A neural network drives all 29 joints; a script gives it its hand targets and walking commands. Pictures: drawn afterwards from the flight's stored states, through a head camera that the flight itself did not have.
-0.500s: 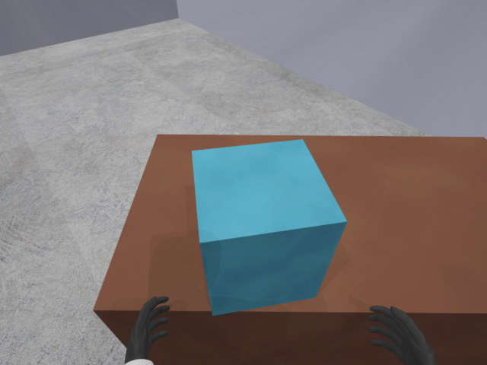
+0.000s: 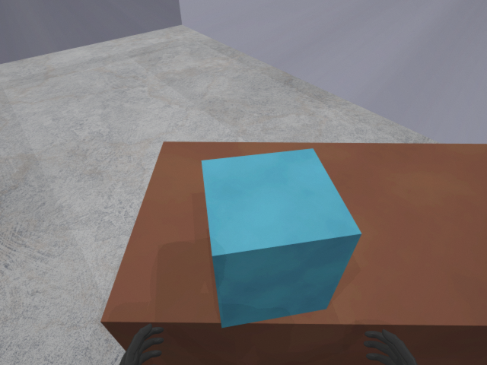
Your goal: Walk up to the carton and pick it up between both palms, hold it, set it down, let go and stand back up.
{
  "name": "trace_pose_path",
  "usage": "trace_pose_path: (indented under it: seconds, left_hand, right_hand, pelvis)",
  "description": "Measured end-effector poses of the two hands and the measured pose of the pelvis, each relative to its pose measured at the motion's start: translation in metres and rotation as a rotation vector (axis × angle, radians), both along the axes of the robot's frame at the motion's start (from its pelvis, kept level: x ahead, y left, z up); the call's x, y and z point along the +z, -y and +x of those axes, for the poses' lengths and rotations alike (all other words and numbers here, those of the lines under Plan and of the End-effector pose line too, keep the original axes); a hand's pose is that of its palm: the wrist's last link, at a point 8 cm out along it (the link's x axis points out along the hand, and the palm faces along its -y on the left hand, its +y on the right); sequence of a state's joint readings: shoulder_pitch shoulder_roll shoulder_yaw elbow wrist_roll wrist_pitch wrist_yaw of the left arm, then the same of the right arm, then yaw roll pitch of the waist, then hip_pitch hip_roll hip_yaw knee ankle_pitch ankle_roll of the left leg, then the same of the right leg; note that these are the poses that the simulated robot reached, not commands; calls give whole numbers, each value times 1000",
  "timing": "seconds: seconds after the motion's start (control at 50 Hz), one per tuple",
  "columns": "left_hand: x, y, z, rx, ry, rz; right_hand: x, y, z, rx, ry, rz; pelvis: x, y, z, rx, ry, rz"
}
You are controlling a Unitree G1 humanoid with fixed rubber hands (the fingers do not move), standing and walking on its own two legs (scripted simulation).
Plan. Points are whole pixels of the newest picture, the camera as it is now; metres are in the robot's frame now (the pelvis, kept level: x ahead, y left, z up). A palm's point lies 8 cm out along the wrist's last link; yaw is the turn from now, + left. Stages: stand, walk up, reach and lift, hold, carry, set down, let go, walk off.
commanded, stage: set down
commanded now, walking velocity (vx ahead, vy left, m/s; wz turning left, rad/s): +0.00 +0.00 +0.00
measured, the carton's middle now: (267, 238) +0.36 +0.00 +0.01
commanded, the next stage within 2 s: let go in 0.32 s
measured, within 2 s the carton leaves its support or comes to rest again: neither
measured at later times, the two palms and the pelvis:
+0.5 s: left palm out of the picture +0.15 +0.24 -0.08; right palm out of the picture +0.15 -0.21 -0.08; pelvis -0.01 +0.01 +0.00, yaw +0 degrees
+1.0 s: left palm out of the picture +0.12 +0.24 -0.09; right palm out of the picture +0.12 -0.24 -0.09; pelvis -0.02 +0.00 -0.01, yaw +1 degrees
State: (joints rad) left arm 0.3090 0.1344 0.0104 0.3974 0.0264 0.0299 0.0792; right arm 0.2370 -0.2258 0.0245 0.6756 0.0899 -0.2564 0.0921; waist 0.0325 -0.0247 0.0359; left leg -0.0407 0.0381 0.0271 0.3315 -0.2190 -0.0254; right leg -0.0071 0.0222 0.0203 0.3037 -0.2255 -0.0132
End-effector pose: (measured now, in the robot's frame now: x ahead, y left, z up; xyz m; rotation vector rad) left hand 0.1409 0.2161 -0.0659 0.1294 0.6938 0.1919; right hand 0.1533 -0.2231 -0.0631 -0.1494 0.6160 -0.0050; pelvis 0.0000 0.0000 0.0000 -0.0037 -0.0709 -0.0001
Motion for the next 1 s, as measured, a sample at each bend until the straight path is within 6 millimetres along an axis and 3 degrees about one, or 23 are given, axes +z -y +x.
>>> trace_pose_path:
  seconds: [0.4, 0.64, 0.9, 1.0]
  left_hand:
    - [-15, -19, 3, -65, -143, -7]
    - [-11, -16, 15, -98, -120, 4]
    - [-14, -8, 5, -76, -90, -20]
    - [-28, -25, -20, -49, -116, 17]
  right_hand:
    - [-19, -12, -7, -55, -72, -52]
    - [-20, -6, -8, -67, -59, -56]
    - [-15, 6, -13, -76, -54, -89]
    - [-27, 20, -34, -121, -171, -125]
  pelvis:
    - [-2, -9, -5, 0, 19, -2]
    - [-3, -8, -9, -6, 27, -3]
    - [-6, -3, -14, 3, 7, -2]
    - [-9, -2, -16, 14, -12, -11]
